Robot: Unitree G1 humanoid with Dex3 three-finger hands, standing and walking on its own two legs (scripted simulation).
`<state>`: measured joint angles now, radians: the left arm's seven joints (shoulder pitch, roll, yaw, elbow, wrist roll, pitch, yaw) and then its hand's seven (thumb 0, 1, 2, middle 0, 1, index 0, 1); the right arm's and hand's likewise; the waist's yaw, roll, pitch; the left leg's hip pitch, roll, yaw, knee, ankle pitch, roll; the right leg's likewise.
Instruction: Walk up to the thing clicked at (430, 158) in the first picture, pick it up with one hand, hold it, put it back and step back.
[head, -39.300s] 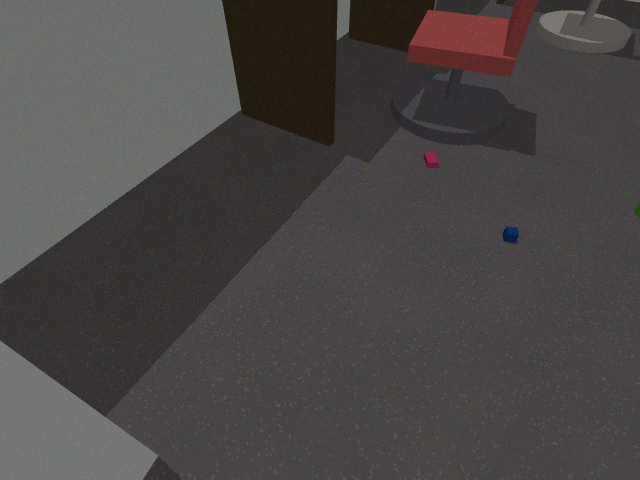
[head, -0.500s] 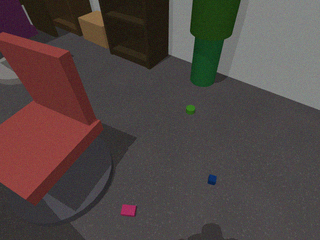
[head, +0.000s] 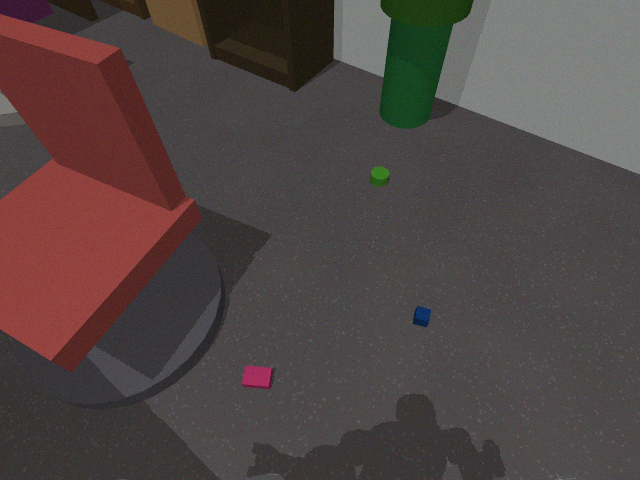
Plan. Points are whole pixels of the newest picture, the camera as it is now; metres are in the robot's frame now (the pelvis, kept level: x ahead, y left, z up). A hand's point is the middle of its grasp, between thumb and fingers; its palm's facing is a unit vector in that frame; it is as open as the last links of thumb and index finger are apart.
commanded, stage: step back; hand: left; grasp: from above
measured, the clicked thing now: (257, 377) +0.46 +0.22 -0.76
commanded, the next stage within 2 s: none
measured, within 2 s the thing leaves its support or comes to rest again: neither
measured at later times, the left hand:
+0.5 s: hand out of the picture +0.04 +0.30 -0.17, palm faces -0.12 -0.92 -0.37, open 7.4 cm
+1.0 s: hand out of the picture -0.07 +0.29 -0.16, palm faces -0.04 -0.92 -0.38, open 7.4 cm
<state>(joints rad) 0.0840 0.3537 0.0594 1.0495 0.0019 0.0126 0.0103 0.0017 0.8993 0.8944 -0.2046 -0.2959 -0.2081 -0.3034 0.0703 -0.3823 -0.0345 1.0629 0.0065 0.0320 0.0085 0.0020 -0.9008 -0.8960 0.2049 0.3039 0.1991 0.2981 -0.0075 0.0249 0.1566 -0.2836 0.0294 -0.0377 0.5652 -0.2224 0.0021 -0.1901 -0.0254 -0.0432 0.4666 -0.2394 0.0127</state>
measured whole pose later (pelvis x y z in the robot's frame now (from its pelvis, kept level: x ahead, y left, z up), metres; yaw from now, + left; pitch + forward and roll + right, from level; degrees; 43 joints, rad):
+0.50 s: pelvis -0.08 +0.04 -0.01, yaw -5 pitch -2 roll +0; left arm 0.12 0.38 0.07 0.90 0.02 0.06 0.02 0.00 0.90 0.89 -0.20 -0.30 -0.21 -0.30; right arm 0.11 -0.34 -0.05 0.87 -0.02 0.03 -0.02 0.00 -0.90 -0.90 0.21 0.30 0.20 0.30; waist -0.01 -0.03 0.21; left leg -0.32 -0.02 0.08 0.61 -0.25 0.07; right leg -0.34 0.06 0.10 0.91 -0.50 0.01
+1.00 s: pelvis -0.22 +0.04 -0.02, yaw -1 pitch -3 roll +1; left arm 0.09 0.38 0.07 0.76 0.03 0.05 0.01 0.00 0.90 0.89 -0.20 -0.30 -0.21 -0.30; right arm 0.16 -0.39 -0.05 0.89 -0.01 0.03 -0.02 0.00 -0.90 -0.90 0.20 0.30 0.20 0.30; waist 0.01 -0.05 0.22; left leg -0.24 -0.06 -0.04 0.64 -0.35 0.01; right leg -0.42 -0.04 -0.01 0.67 -0.21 -0.02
